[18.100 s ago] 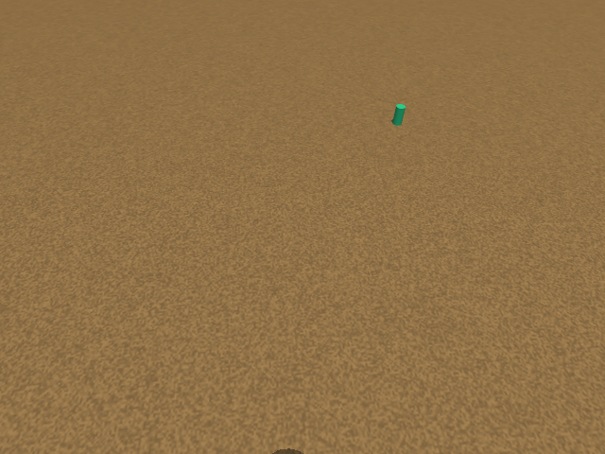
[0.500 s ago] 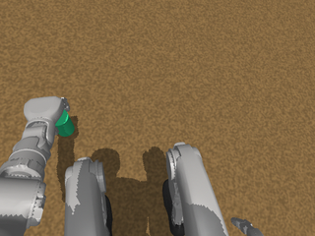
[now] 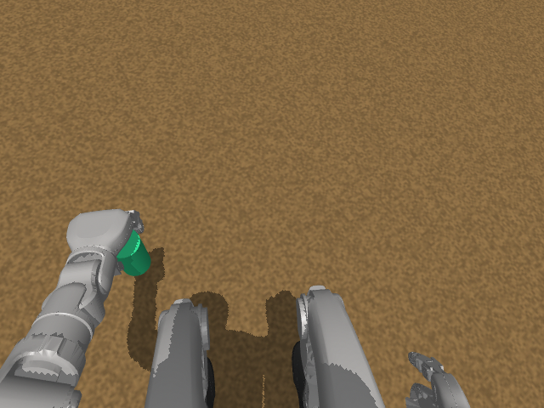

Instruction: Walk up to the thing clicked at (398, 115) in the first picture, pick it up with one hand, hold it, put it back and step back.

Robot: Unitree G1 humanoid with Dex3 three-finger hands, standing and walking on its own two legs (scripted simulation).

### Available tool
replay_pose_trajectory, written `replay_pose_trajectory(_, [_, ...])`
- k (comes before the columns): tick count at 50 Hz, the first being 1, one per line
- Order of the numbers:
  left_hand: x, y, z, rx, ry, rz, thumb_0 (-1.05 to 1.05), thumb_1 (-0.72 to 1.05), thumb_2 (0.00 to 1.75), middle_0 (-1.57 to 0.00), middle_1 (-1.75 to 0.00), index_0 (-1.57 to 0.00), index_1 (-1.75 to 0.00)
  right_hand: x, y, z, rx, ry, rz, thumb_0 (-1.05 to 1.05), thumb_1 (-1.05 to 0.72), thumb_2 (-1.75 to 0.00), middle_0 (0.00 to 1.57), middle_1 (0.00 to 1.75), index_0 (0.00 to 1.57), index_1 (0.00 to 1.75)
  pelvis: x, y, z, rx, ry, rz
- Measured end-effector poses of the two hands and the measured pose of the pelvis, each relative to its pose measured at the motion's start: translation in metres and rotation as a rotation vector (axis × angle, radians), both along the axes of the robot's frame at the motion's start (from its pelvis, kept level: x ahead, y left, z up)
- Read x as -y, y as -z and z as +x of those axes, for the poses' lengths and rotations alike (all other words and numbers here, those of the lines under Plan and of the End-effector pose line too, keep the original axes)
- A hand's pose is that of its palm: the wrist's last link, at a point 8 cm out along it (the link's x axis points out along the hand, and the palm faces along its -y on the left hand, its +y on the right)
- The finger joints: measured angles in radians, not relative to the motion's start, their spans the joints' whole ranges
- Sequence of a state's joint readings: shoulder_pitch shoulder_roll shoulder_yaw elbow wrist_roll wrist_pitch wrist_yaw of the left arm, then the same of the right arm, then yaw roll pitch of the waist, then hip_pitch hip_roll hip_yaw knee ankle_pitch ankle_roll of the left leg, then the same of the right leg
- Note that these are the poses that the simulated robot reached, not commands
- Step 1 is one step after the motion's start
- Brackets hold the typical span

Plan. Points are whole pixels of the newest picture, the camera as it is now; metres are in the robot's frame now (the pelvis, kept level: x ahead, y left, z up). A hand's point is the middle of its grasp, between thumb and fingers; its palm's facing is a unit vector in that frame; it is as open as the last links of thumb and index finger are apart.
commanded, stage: lift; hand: left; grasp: from above
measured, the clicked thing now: (130, 253) +0.40 +0.22 -0.19
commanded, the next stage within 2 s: hold in 0.94 s
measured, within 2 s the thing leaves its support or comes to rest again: neither
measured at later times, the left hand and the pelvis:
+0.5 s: hand (59, 213) +0.37 +0.22 +0.07, palm faces -0.46 -0.08 -0.88, open 8.2 cm; pelvis +0.04 +0.00 +0.17, yaw +0 degrees
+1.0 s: hand (14, 179) +0.37 +0.22 +0.15, palm faces -0.45 -0.08 -0.89, open 8.3 cm; pelvis +0.07 +0.00 +0.23, yaw +0 degrees
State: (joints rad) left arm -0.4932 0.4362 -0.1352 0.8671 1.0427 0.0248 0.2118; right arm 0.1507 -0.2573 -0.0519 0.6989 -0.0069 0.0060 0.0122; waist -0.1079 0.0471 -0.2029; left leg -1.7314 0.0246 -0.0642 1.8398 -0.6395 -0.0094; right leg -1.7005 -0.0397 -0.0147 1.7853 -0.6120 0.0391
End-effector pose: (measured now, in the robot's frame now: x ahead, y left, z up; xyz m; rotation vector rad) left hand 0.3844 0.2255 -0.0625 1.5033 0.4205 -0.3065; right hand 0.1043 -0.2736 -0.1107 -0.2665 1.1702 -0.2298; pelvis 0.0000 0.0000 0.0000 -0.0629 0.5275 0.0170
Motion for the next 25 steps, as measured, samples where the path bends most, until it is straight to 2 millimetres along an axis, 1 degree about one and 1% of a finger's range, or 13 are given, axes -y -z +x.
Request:
replay_pose_trajectory(5, [0.001, -0.039, -0.008, -0.003, -0.021, -0.012, 0.12, 0.29, 0.46, -1.19, -0.55, -0.8, -0.42, -0.005, -0.034, 0.009, 0.025, 0.018, 0.004, 0.01, -0.92, -0.91, 0.2, 0.3, 0.2, 0.3, 0.0, -0.035, 0.006, 0.038, 0.001, 0.008])
replay_pose_trajectory(12, [0.003, -0.097, -0.015, -0.007, -0.033, -0.018, 0.12, 0.28, 0.46, -1.19, -0.52, -0.81, -0.42, -0.01, -0.084, 0.014, 0.035, 0.046, 0.01, 0.01, -0.93, -0.91, 0.2, 0.3, 0.2, 0.3, -0.001, -0.086, 0.019, 0.105, 0.006, 0.02])
replay_pose_trajectory(19, [0.002, -0.152, -0.011, -0.012, -0.045, -0.01, 0.11, 0.28, 0.47, -1.16, -0.51, -0.8, -0.42, -0.011, -0.129, 0.014, 0.03, 0.059, 0.015, 0.01, -0.93, -0.91, 0.2, 0.3, 0.2, 0.3, 0.0, -0.133, 0.033, 0.174, 0.008, 0.026])
replay_pose_trajectory(25, [0.003, -0.188, -0.007, -0.022, -0.05, -0.01, 0.09, 0.27, 0.49, -1.13, -0.52, -0.79, -0.44, -0.008, -0.162, 0.013, 0.025, 0.064, 0.019, 0.01, -0.93, -0.91, 0.2, 0.3, 0.2, 0.3, 0.0, -0.165, 0.045, 0.225, 0.008, 0.03])
